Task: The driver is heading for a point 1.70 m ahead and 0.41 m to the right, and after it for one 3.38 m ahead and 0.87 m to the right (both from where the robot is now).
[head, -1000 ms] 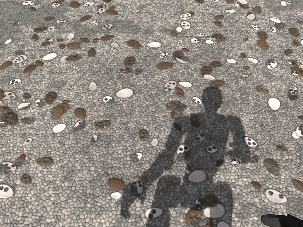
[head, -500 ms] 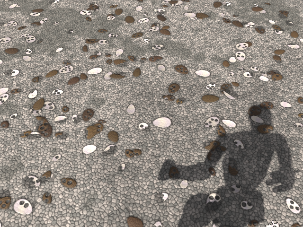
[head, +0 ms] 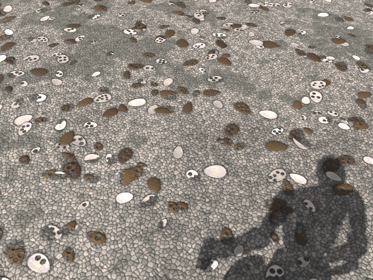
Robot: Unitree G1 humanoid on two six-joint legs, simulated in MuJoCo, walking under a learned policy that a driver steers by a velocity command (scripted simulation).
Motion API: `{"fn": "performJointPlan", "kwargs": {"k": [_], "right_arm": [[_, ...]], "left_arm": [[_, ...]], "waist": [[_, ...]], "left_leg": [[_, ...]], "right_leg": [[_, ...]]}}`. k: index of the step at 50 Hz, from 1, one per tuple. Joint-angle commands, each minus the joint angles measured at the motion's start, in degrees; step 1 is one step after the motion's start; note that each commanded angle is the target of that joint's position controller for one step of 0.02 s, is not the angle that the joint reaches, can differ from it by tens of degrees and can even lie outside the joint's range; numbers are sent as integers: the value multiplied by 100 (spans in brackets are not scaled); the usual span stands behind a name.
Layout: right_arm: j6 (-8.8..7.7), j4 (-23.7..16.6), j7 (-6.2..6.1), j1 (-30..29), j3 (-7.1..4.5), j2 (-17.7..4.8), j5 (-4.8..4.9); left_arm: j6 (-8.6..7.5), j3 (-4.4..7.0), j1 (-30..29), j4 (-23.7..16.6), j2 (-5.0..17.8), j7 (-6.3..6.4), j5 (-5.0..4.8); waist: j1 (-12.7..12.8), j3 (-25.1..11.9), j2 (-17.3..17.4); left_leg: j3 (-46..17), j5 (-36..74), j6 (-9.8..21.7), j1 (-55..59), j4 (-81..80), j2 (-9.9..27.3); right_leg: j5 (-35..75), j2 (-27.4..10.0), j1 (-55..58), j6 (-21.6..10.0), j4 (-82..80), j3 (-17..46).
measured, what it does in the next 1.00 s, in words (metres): stands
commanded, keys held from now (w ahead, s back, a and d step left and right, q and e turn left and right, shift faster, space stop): no key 1.00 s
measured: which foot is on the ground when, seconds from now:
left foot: down 0.00-1.00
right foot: down 0.00-1.00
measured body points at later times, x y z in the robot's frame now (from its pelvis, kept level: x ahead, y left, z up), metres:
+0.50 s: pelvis +0.01 +0.01 +0.00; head +0.02 +0.01 +0.45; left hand +0.08 +0.27 -0.14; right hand +0.06 -0.25 -0.14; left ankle -0.03 +0.13 -0.73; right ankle +0.05 -0.14 -0.73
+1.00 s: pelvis +0.01 +0.01 +0.00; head +0.02 +0.01 +0.45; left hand +0.04 +0.26 -0.15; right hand +0.01 -0.24 -0.15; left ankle -0.03 +0.13 -0.73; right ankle +0.05 -0.14 -0.73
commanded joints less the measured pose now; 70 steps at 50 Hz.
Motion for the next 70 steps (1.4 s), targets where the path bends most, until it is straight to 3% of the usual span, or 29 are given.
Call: {"fn": "performJointPlan", "kwargs": {"k": [1, 13, 31, 48, 70], "right_arm": [[-108, -220, -34, 36, -159, -713, 19], [-140, 297, -27, 178, -122, -612, 57], [-133, 1018, -66, 434, -34, -540, 69], [-128, 1383, -81, 746, 45, -390, 81], [-125, 1555, -99, 1079, 84, -232, 98]], "left_arm": [[-53, 150, -127, -173, 577, 44, -20], [50, 194, -59, 487, 614, 156, -66], [113, 163, 42, 1125, 509, 219, -78], [118, 88, 284, 1367, 367, 233, -86], [109, 19, 559, 1420, 228, 241, -100]], "waist": [[-26, -33, 285], [-37, -120, 107], [-45, 67, 100], [-67, 176, 72], [-87, 242, 63]], "left_leg": [[-369, 587, 188, -651, -841, 350], [-175, 1281, 178, -381, -826, 220], [-24, 1003, 145, -404, -1000, 128], [70, 765, 129, -469, -1044, 83], [148, 722, 103, -513, -1001, 61]], "right_leg": [[596, -144, 567, -91, -236, 132], [1038, -172, 789, -69, -235, 143], [836, -124, 757, -80, -366, 85], [667, -82, 648, -98, -405, 59], [642, -47, 565, -132, -372, 54]]}}
Velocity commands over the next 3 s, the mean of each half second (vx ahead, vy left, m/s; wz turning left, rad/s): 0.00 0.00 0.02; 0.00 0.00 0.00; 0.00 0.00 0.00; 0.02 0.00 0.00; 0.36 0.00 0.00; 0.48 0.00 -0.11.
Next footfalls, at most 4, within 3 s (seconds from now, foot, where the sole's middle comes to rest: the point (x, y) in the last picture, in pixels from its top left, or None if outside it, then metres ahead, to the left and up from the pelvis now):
2.60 left None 0.46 0.11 -0.77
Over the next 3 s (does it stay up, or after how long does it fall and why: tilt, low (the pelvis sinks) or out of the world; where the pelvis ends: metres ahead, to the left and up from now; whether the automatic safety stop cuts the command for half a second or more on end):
stays up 0.49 0.03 0.01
